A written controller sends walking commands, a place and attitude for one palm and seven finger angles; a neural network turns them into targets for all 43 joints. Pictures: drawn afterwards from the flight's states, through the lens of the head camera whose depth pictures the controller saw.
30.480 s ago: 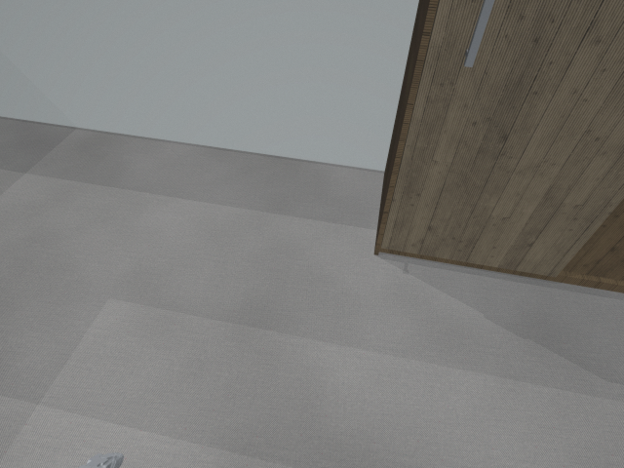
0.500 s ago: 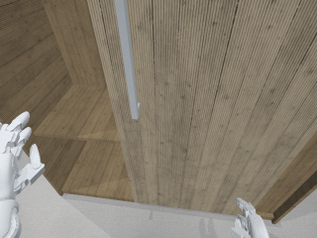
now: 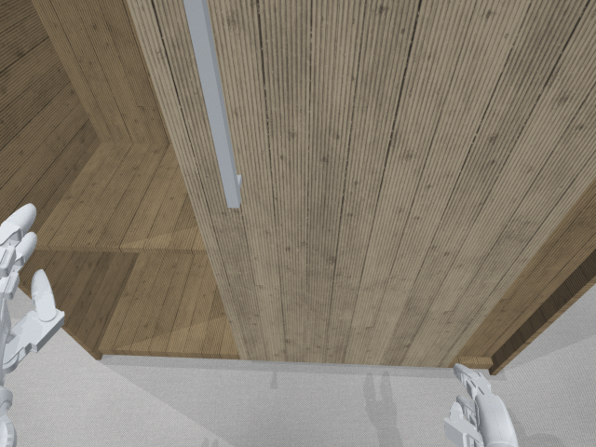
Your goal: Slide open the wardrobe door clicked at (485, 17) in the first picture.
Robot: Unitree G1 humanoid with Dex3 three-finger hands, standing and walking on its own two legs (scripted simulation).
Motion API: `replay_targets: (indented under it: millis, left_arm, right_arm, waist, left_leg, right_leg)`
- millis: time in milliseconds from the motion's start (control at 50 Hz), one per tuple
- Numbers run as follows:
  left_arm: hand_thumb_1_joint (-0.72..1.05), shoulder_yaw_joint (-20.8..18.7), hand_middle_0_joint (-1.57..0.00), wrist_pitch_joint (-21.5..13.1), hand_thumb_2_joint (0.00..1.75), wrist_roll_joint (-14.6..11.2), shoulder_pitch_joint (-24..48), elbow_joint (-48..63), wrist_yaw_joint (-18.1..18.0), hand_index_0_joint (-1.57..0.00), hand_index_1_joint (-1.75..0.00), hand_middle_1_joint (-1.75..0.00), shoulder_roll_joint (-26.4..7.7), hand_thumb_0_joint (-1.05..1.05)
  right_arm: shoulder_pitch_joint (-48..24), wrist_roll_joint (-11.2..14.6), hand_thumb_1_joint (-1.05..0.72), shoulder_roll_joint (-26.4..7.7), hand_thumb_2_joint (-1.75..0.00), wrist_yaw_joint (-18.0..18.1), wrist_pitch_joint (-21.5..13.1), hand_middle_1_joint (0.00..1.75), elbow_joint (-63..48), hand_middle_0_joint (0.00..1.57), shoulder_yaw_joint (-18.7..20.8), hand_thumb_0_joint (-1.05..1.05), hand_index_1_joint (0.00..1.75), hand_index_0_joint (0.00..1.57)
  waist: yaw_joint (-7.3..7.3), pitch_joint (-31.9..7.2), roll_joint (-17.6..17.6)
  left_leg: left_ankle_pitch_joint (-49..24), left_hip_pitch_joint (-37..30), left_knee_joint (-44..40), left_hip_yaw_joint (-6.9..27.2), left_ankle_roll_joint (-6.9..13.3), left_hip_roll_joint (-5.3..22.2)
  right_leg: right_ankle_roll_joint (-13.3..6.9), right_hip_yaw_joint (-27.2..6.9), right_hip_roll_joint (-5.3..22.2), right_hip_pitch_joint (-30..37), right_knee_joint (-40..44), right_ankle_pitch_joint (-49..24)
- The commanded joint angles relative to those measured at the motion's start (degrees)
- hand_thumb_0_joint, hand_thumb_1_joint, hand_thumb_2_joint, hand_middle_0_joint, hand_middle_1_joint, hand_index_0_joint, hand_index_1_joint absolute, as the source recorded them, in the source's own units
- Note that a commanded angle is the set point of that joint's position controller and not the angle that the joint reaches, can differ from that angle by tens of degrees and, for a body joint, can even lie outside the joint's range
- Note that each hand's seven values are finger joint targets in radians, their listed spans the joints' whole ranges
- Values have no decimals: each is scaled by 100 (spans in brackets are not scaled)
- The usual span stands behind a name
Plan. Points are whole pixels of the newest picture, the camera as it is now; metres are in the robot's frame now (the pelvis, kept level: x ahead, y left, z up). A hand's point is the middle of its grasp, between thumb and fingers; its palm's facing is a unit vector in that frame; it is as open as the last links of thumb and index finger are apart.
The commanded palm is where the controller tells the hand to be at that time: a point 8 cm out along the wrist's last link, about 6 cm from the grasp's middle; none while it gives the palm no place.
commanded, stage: step back with the hand held close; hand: left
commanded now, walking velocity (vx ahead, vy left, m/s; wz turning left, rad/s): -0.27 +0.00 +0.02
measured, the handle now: (219, 101) +0.48 +0.15 +0.24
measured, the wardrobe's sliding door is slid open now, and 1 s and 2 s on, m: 0.50 0.50 0.50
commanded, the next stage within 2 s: stop stepping back and stand still in 1.14 s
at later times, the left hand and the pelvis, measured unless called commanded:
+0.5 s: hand out of the picture +0.14 +0.28 +0.15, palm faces +0.46 -0.79 -0.41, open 7.4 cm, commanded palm +0.07 +0.32 +0.17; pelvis -0.06 +0.02 -0.02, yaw +1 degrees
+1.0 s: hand out of the picture +0.10 +0.31 +0.16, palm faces +0.42 -0.79 -0.45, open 7.4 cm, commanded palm +0.02 +0.34 +0.17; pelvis -0.10 +0.04 -0.01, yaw +2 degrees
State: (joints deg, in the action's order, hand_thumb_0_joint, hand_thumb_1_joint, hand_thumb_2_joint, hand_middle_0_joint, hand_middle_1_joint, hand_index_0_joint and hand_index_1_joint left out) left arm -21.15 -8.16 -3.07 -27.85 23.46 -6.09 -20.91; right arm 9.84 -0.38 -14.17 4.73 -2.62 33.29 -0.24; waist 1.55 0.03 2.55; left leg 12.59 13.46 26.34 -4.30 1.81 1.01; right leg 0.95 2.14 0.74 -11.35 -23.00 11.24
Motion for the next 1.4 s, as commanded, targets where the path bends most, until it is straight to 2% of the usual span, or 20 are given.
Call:
replay_targets:
  millis: [0,260,400,500,600,700,800,860,920,980,1100,1180,1200,1220,1240,1280,1300,1320,1340,1380]
  left_arm:
    - [90,-1050,-20,-448,90,-22,24,1528,-183,-20,-30,-30,-1398,0]
    - [90,-975,-20,-775,90,164,214,1524,-279,-20,-30,-30,-1100,0]
    - [90,-1014,-20,-942,90,191,552,1737,-359,-20,-30,-30,-1294,0]
    - [90,-1144,-20,-1044,90,264,421,1778,-398,-20,-30,-30,-1281,0]
    - [90,-1262,-20,-1097,90,302,101,1536,-278,-20,-30,-30,-1253,0]
    - [90,-865,-20,-1187,90,128,484,1668,-237,-20,-30,-30,-1260,0]
    - [90,-1120,-20,-1142,90,119,327,1801,-334,-20,-30,-30,-1627,0]
    - [90,-1115,-20,-1199,90,95,241,1811,-312,-20,-30,-30,-1546,0]
    - [90,-1403,-20,-1279,90,207,322,1860,-232,-20,-30,-30,-1532,0]
    - [90,-1246,-20,-1214,90,92,169,1805,-213,-20,-30,-30,-1358,0]
    - [90,-667,-20,-978,90,-48,233,1735,-262,-20,-30,-30,-1191,0]
    - [90,-942,-20,-1092,90,-12,993,1814,-298,-20,-30,-30,-1803,0]
    - [90,-1027,-20,-1130,90,81,1054,1541,-303,-20,-30,-30,-1863,0]
    - [90,-472,-20,-1062,90,68,1224,1287,-193,-20,-30,-30,-1291,0]
    - [90,-574,-20,-961,90,24,1049,1228,-156,-20,-30,-30,-1313,0]
    - [90,-856,-20,-820,90,-67,688,1560,-108,-20,-30,-30,-1448,0]
    - [90,-1193,-20,-743,90,-132,405,1766,-115,-20,-30,-30,-1657,0]
    - [90,-1285,-20,-730,90,-129,405,2062,-114,-20,-30,-30,-1688,0]
    - [90,-1415,-20,-707,90,-164,340,2265,-76,-20,-30,-30,-1831,0]
    - [90,-1575,-20,-643,90,-234,-530,2421,-56,-20,-30,-30,-1854,0]
  right_arm:
    - [-528,23,-90,-630,-90,89,-209,30,-1051,20,299,0,30,20]
    - [-253,67,-90,-695,-90,81,-508,30,-1098,20,346,0,30,20]
    - [-134,-12,-90,-650,-90,72,-690,30,-916,20,338,0,30,20]
    - [-200,-10,-90,-719,-90,127,-822,30,-912,20,327,0,30,20]
    - [-224,-55,-90,-692,-90,64,-889,30,-917,20,385,0,30,20]
    - [-133,-24,-90,-499,-90,7,-851,30,-643,20,405,0,30,20]
    - [-236,-1,-90,-480,-90,45,-627,30,-698,20,419,0,30,20]
    - [-279,11,-90,-529,-90,75,-595,30,-774,20,364,0,30,20]
    - [-445,-120,-90,-806,-90,121,-766,30,-885,20,449,0,30,20]
    - [-264,-133,-90,-519,-90,-7,-887,30,-713,20,506,0,30,20]
    - [-8,-171,-90,-484,-90,-87,-847,30,-393,20,400,0,30,20]
    - [-72,-225,-90,-291,-90,-22,-661,30,-329,20,251,0,30,20]
    - [-70,-352,-90,-293,-90,-8,-714,30,-257,20,163,0,30,20]
    - [-6,-142,-90,-309,-90,7,-769,30,-231,20,301,0,30,20]
    - [-129,-9,-90,-543,-90,40,-797,30,-340,20,430,0,30,20]
    - [-378,2,-90,-630,-90,81,-754,30,-504,20,355,0,30,20]
    - [-586,-63,-90,-718,-90,71,-782,30,-674,20,365,0,30,20]
    - [-504,-109,-90,-667,-90,10,-779,30,-673,20,338,0,30,20]
    - [-414,-142,-90,-577,-90,-60,-754,30,-687,20,373,0,30,20]
    - [-241,-119,-90,-368,-90,-182,-796,30,-787,20,427,0,30,20]
  waist:
    - [32,-1073,-36]
    - [-65,-494,208]
    - [-142,-318,-278]
    - [-83,-477,950]
    - [-42,-412,614]
    - [-175,-1198,-638]
    - [-222,-755,-660]
    - [-225,-436,22]
    - [-87,-733,1925]
    - [55,-1092,691]
    - [-82,-1236,990]
    - [-212,-908,-845]
    - [-228,-855,-471]
    - [-337,-903,-1324]
    - [-359,-591,-1273]
    - [-298,-406,678]
    - [-90,-555,1900]
    - [44,-821,2261]
    - [111,-1012,1952]
    - [222,-1321,1563]
  left_leg:
    - [-1804,-352,-241,569,64,360]
    - [1836,1971,-802,1073,344,673]
    - [1725,1124,66,898,133,274]
    - [2829,2148,-1461,1803,376,978]
    - [2384,2696,-1102,1699,525,1078]
    - [-482,-219,625,583,-105,225]
    - [200,-469,1263,501,-188,-66]
    - [276,-152,331,1013,-112,229]
    - [3508,2410,-2689,3177,503,1854]
    - [1637,990,-1983,2027,467,1486]
    - [390,-358,-1849,1349,-432,1152]
    - [-45,-1325,1369,518,-455,215]
    - [3,-1127,1329,440,-467,199]
    - [185,-1307,1239,609,-454,0]
    - [131,-1501,1235,697,-431,30]
    - [1685,-849,-473,1577,-440,365]
    - [2951,176,-2424,2554,-713,740]
    - [3857,895,-3172,2874,-1062,959]
    - [3685,1153,-3314,2429,-1400,883]
    - [2291,1378,-2675,1058,-1416,366]
  right_leg:
    - [-56,-333,295,166,-132,-1626]
    - [-50,-502,124,560,-873,-145]
    - [-309,-975,515,-935,156,1370]
    - [-19,-267,-238,303,-1311,755]
    - [-64,-485,-352,931,-1513,-23]
    - [-350,-1374,522,-961,-61,-1437]
    - [-529,-1432,845,-1942,573,-156]
    - [-311,-850,250,-1895,122,389]
    - [14,-314,-952,676,-2922,1077]
    - [-180,-298,-703,-142,-3036,1723]
    - [-403,-45,-412,54,149,1400]
    - [-931,-1341,1549,-2101,1419,18]
    - [-788,-968,1493,-1966,921,-908]
    - [-554,-418,1061,-2173,705,236]
    - [-568,-248,710,-2643,538,1257]
    - [-375,4,-156,-2358,-415,2450]
    - [-267,247,-894,-1104,-1443,2702]
    - [-325,253,-1214,-97,-2378,2588]
    - [-367,393,-1393,518,-2777,2575]
    - [-458,736,-1406,1534,-1727,2461]
